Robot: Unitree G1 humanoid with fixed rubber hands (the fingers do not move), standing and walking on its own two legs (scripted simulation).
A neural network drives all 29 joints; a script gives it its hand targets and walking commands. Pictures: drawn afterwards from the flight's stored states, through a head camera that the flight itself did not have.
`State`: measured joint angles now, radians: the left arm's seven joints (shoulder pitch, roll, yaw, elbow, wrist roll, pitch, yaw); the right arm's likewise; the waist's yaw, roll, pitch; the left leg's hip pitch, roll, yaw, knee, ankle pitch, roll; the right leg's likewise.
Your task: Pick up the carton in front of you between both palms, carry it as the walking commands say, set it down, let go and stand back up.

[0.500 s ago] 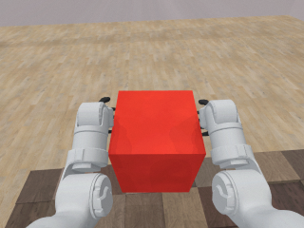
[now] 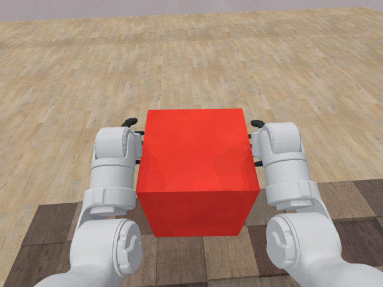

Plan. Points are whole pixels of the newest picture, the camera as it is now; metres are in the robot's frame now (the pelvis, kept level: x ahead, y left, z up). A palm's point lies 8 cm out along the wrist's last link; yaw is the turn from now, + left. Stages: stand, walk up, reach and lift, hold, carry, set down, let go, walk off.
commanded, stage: carry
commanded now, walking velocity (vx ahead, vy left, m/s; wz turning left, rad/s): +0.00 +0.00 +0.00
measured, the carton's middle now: (195, 176) +0.36 +0.00 +0.04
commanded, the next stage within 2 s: none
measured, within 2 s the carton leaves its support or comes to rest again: neither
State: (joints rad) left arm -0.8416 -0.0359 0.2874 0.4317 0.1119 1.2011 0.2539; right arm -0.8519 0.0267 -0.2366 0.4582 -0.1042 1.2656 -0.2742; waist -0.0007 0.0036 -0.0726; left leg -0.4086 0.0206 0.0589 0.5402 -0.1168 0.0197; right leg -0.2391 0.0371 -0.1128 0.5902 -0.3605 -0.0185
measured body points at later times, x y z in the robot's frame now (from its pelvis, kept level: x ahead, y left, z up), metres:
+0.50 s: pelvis +0.00 -0.01 +0.00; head -0.02 -0.02 +0.45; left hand +0.37 +0.13 +0.14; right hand +0.37 -0.16 +0.13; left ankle +0.09 +0.12 -0.73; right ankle -0.03 -0.06 -0.73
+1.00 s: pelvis -0.01 -0.02 +0.00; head -0.01 -0.03 +0.45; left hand +0.37 +0.13 +0.13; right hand +0.37 -0.17 +0.12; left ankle +0.09 +0.12 -0.73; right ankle -0.03 -0.06 -0.73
